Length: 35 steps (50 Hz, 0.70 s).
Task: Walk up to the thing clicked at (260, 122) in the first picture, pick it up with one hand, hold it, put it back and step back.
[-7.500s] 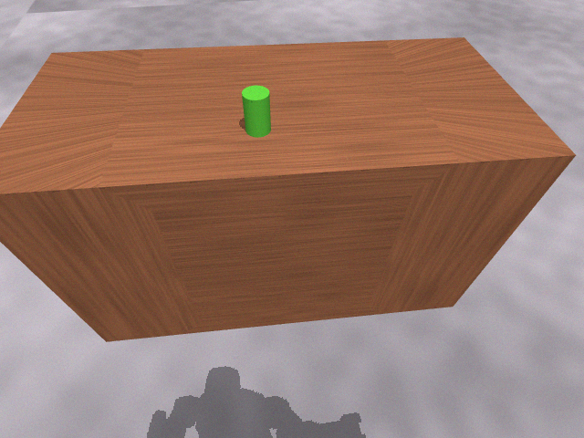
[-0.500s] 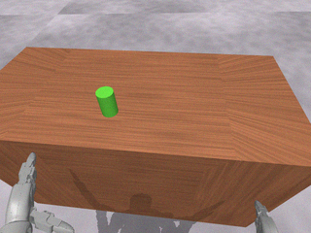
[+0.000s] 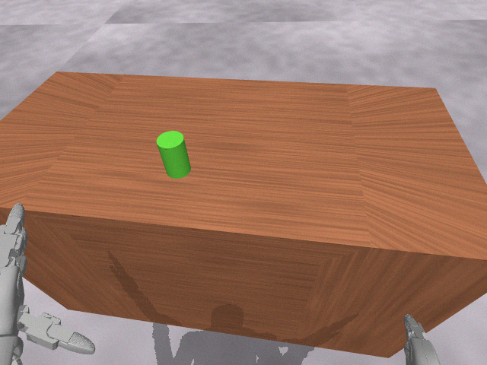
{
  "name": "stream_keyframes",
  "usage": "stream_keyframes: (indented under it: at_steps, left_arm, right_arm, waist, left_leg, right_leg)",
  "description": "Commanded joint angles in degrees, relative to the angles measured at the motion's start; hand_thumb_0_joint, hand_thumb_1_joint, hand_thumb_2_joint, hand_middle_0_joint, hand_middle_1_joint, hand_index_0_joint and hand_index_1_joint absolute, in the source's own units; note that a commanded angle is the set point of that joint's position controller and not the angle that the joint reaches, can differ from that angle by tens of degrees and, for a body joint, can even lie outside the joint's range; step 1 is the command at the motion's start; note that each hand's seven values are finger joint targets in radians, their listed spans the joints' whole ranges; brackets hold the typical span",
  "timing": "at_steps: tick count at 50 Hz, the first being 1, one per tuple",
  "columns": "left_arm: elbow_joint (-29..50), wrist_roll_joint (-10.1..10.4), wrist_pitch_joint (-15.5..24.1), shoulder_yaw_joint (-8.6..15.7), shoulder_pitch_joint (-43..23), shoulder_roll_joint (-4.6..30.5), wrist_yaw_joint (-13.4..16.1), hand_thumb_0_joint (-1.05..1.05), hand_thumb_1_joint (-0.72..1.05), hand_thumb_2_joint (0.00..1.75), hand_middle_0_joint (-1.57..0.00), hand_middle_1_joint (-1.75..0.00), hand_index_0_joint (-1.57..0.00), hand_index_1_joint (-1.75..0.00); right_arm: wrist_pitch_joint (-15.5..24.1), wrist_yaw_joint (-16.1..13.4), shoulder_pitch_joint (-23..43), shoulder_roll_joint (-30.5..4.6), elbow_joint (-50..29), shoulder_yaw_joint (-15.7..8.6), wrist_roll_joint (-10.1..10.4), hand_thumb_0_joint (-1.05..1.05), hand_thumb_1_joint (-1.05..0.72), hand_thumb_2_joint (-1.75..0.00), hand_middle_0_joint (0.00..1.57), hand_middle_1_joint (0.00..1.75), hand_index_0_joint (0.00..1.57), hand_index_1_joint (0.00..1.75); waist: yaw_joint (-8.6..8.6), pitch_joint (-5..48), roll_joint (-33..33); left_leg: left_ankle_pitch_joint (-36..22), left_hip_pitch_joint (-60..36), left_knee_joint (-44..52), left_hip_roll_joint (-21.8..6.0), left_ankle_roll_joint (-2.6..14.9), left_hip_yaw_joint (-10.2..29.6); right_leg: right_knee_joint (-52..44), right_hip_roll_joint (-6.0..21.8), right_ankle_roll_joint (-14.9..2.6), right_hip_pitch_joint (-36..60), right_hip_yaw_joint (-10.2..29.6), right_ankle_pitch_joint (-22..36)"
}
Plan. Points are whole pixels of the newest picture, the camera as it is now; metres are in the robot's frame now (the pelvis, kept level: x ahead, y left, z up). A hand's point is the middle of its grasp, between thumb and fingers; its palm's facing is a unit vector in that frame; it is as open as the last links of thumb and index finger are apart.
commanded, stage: rise first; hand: left
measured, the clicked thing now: (174, 155) +0.53 +0.21 +0.02
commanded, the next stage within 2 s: go down in 0.42 s
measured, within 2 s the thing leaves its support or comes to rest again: neither
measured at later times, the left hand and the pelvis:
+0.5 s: hand (43, 274) +0.19 +0.28 +0.13, palm faces +0.39 -0.80 -0.46, open 17.7 cm; pelvis +0.00 +0.00 +0.00, yaw +0 degrees
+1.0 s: hand (31, 222) +0.26 +0.32 +0.14, palm faces +0.33 -0.90 -0.28, open 17.6 cm; pelvis -0.01 +0.00 -0.01, yaw +1 degrees
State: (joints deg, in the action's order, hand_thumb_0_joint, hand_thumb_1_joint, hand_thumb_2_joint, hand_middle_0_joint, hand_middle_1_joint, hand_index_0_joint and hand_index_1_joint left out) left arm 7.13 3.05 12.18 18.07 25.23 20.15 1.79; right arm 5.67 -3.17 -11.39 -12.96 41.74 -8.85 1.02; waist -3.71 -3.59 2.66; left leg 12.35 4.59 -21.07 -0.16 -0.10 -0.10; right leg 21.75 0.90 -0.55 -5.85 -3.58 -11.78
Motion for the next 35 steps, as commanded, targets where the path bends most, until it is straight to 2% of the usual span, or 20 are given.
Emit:
stream_keyframes:
  at_steps: [1, 3, 4, 8, 10, 13, 16, 17, 19, 23, 25, 26, 27, 28, 29, 30, 32, 33, 34, 35]
  left_arm:
    - [12.31, 0.20, 4.80, 7.76, -5.87, 12.19, 1.32, 0.00, -0.60, 0.05, -0.05, -0.05, -0.04, -0.06]
    - [11.96, 0.28, 5.20, 8.45, -5.73, 12.88, 1.31, 0.00, -0.59, 0.05, -0.05, -0.05, -0.04, -0.06]
    - [11.93, 0.16, 5.32, 7.24, -5.04, 11.83, 1.16, 0.00, -0.60, 0.05, -0.05, -0.05, -0.04, -0.06]
    - [12.59, 0.23, 6.06, 9.24, -4.97, 13.31, 1.36, 0.00, -0.60, 0.06, -0.05, -0.05, -0.03, -0.06]
    - [12.26, 0.27, 6.10, 8.37, -4.21, 12.53, 1.24, 0.00, -0.60, 0.06, -0.05, -0.05, -0.04, -0.06]
    - [13.41, 0.37, 6.65, 9.24, -4.92, 13.07, 1.29, 0.00, -0.61, 0.07, -0.05, -0.04, -0.03, -0.06]
    - [13.92, 0.36, 6.97, 9.11, -4.97, 12.99, 1.28, 0.00, -0.61, 0.08, -0.05, -0.05, -0.03, -0.07]
    - [13.81, 0.42, 7.10, 9.96, -4.97, 13.35, 1.31, 0.00, -0.61, 0.08, -0.05, -0.05, -0.03, -0.07]
    - [14.37, 0.43, 7.34, 10.26, -5.25, 13.54, 1.28, 0.00, -0.61, 0.08, -0.05, -0.05, -0.03, -0.07]
    - [15.15, 0.42, 7.49, 9.46, -4.56, 12.66, 1.16, 0.00, -0.61, 0.08, -0.05, -0.05, -0.03, -0.07]
    - [16.08, 0.43, 7.68, 10.59, -5.43, 13.61, 1.26, 0.00, -0.61, 0.09, -0.05, -0.04, -0.03, -0.06]
    - [15.97, 0.42, 7.64, 10.54, -5.28, 13.67, 1.23, 0.00, -0.61, 0.03, -0.05, -0.07, -0.06, -0.07]
    - [14.10, 0.38, 9.14, 5.82, -4.66, 6.28, -0.79, 0.00, -0.58, 0.10, -0.02, -0.02, 0.00, -0.05]
    - [16.55, 0.49, 8.48, 13.74, -4.74, 16.86, 1.00, 0.00, -0.61, 0.04, -0.05, -0.07, -0.06, -0.07]
    - [13.22, 0.65, 9.88, 9.42, -4.97, 10.01, -0.81, 0.00, -0.61, 0.04, -0.06, -0.05, -0.06, -0.05]
    - [13.62, 0.99, 10.42, 10.61, -6.16, 10.99, -1.48, 0.00, -0.61, 0.03, -0.06, -0.07, -0.07, -0.07]
    - [12.59, 1.55, 11.31, 14.73, -8.24, 15.08, -1.70, 0.00, -0.61, 0.04, -0.07, -0.08, -0.07, -0.08]
    - [10.72, 1.54, 11.14, 14.24, -8.84, 14.82, -1.57, 0.00, -0.61, 0.03, -0.06, -0.06, -0.07, -0.06]
    - [11.24, 1.92, 11.19, 13.37, -11.59, 13.56, -2.03, 0.00, -0.61, 0.03, -0.06, -0.05, -0.07, -0.05]
    - [9.64, 2.70, 11.07, 13.44, -13.04, 13.42, -2.42, 0.00, -0.61, 0.04, -0.06, -0.06, -0.06, -0.06]
  right_arm:
    - [3.05, -0.66, 5.93, -8.60, -8.18, -2.90, 0.11, 0.00, 0.51, -0.04, 0.05, 0.05, 0.05, 0.05]
    - [3.16, -0.56, 5.35, -7.97, -7.58, -2.22, 0.12, 0.00, 0.52, -0.04, 0.05, 0.05, 0.05, 0.05]
    - [3.38, -0.62, 5.40, -8.50, -7.76, -2.84, 0.07, 0.00, 0.51, -0.04, 0.05, 0.05, 0.05, 0.05]
    - [3.53, -0.56, 5.03, -8.63, -8.29, -2.86, 0.19, 0.00, 0.52, -0.04, 0.05, 0.05, 0.05, 0.05]
    - [3.53, -0.58, 4.03, -9.14, -7.46, -3.66, 0.22, 0.00, 0.52, -0.05, 0.05, 0.05, 0.05, 0.05]
    - [3.60, -0.33, 5.11, -7.90, -8.10, -2.57, 0.50, 0.00, 0.52, -0.05, 0.05, 0.05, 0.05, 0.05]
    - [3.82, -0.40, 5.06, -9.07, -9.61, -3.59, 0.50, 0.00, 0.51, -0.05, 0.05, 0.05, 0.05, 0.05]
    - [3.77, -0.28, 3.95, -8.23, -8.71, -2.80, 0.43, 0.00, 0.51, -0.05, 0.05, 0.05, 0.05, 0.05]
    - [3.84, -0.26, 4.47, -8.42, -9.06, -3.13, 0.42, 0.00, 0.51, -0.06, 0.05, 0.05, 0.05, 0.05]
    - [3.93, -0.27, 3.25, -8.17, -8.00, -3.24, 0.49, 0.00, 0.51, -0.06, 0.05, 0.05, 0.05, 0.05]
    - [4.13, -0.30, 4.26, -9.07, -9.77, -3.71, 0.42, 0.00, 0.51, -0.06, 0.05, 0.05, 0.05, 0.05]
    - [4.01, -0.22, 3.40, -7.70, -7.89, -2.85, 0.44, 0.00, 0.51, -0.05, 0.05, 0.05, 0.05, 0.05]
    - [3.77, 0.67, 4.67, -5.34, -6.35, -1.31, -0.09, 0.00, 0.57, -0.04, 0.05, 0.05, 0.05, 0.05]
    - [4.04, -0.18, 5.26, -9.35, -8.63, -4.51, 0.33, 0.00, 0.51, -0.05, 0.05, 0.05, 0.05, 0.05]
    - [3.85, 0.31, 3.71, -9.63, -6.47, -4.37, -0.50, 0.00, 0.51, -0.05, 0.05, 0.05, 0.05, 0.05]
    - [3.47, 0.67, 5.17, -7.08, -5.16, -2.90, -0.26, 0.00, 0.51, -0.05, 0.05, 0.05, 0.05, 0.05]
    - [3.64, 0.55, 8.14, -10.74, -10.55, -4.85, -0.45, 0.00, 0.52, -0.05, 0.05, 0.05, 0.05, 0.05]
    - [3.02, 0.42, 6.61, -10.83, -10.05, -4.92, -0.41, 0.00, 0.52, -0.05, 0.05, 0.05, 0.05, 0.05]
    - [2.80, 0.69, 7.42, -8.34, -10.61, -2.97, -0.32, 0.00, 0.52, -0.05, 0.05, 0.05, 0.05, 0.05]
    - [2.73, 0.57, 7.40, -8.82, -10.83, -3.46, -0.07, 0.00, 0.52, -0.05, 0.05, 0.05, 0.05, 0.05]
  waist:
    - [0.20, 4.61, -0.61]
    - [0.11, 4.41, 0.34]
    - [0.42, 5.02, -0.25]
    - [-0.07, 5.47, -0.30]
    - [0.26, 5.30, -0.04]
    - [-0.39, 4.64, -0.12]
    - [0.03, 5.75, -0.06]
    - [-0.09, 4.98, -0.63]
    - [-0.21, 5.28, 0.54]
    - [-0.10, 4.85, 1.03]
    - [-0.05, 5.79, -0.25]
    - [-0.37, 5.50, 0.55]
    - [1.15, 6.49, -1.69]
    - [-1.09, 5.95, 0.55]
    - [1.49, 8.45, -2.26]
    - [0.05, 7.36, -2.11]
    - [0.16, 9.43, -2.24]
    - [0.98, 8.96, -2.42]
    - [0.88, 7.81, -2.56]
    - [1.40, 6.37, -2.44]
  left_leg:
    - [-6.38, 1.78, 3.55, 0.91, 1.28, -1.07]
    - [-5.81, 2.18, 3.51, 1.07, 1.27, -1.24]
    - [-6.34, 1.51, 3.56, 0.98, 1.27, -1.11]
    - [-7.93, 1.51, 3.24, 0.96, 1.19, -1.06]
    - [-7.93, 1.48, 3.39, 0.84, 1.15, -1.00]
    - [-7.52, 1.90, 3.45, 0.96, 1.17, -0.97]
    - [-7.99, 1.46, 3.53, 0.92, 1.15, -1.00]
    - [-7.88, 1.80, 3.46, 0.84, 1.16, -0.89]
    - [-8.02, 1.75, 3.38, 0.91, 1.07, -1.03]
    - [-7.84, 1.44, 3.72, 0.78, 0.97, -0.94]
    - [-8.73, 1.06, 3.34, 0.76, 1.00, -0.78]
    - [-9.21, 1.42, 3.21, 0.88, 1.03, -0.87]
    - [-9.12, 2.91, 0.20, 1.10, 0.77, -0.81]
    - [-9.48, 1.14, 2.82, 1.20, 1.04, -1.01]
    - [-9.86, 2.71, -0.69, 1.23, 0.87, -0.94]
    - [-9.71, 3.74, -0.81, 1.46, 0.90, -0.84]
    - [-9.67, 3.63, -1.42, 1.33, 0.70, -0.65]
    - [-9.10, 4.05, -1.49, 1.37, 0.75, -0.72]
    - [-7.69, 4.75, -1.31, 1.55, 0.84, -0.69]
    - [-5.60, 5.45, -1.17, 1.57, 0.79, -0.76]
  right_leg:
    - [-3.92, 0.24, -0.09, 1.09, 0.16, 5.31]
    - [-4.04, 0.29, -0.01, 0.85, 0.19, 4.81]
    - [-3.76, 0.28, 0.00, 1.13, 0.17, 5.44]
    - [-3.49, 0.21, 0.03, 1.44, 0.04, 6.78]
    - [-3.26, 0.10, -0.06, 1.59, -0.10, 6.88]
    - [-3.46, 0.05, -0.14, 1.39, -0.13, 6.17]
    - [-3.39, 0.13, -0.16, 1.86, -0.02, 6.86]
    - [-3.39, 0.01, -0.03, 1.78, -0.16, 6.73]
    - [-3.18, 0.04, -0.10, 1.95, 0.02, 6.89]
    - [-3.05, -0.16, -0.25, 1.37, -0.15, 6.80]
    - [-2.90, -0.19, -0.13, 1.81, -0.20, 7.48]
    - [-2.94, -0.08, -0.16, 1.71, -0.19, 7.90]
    - [-1.18, -0.06, 0.34, -0.68, 0.27, 7.71]
    - [-2.91, 0.25, 0.12, 1.43, -0.09, 7.98]
    - [-0.78, 0.26, 0.47, 0.46, 0.57, 8.86]
    - [-0.58, 0.43, 0.57, -0.64, 0.36, 8.59]
    - [-0.05, 0.31, 0.60, 0.23, 0.43, 8.24]
    - [0.02, 0.38, 0.62, -0.17, 0.48, 8.15]
    - [-0.23, 0.48, 0.67, -0.98, 0.50, 6.89]
    - [-0.40, 0.37, 0.71, -2.05, 0.58, 4.89]
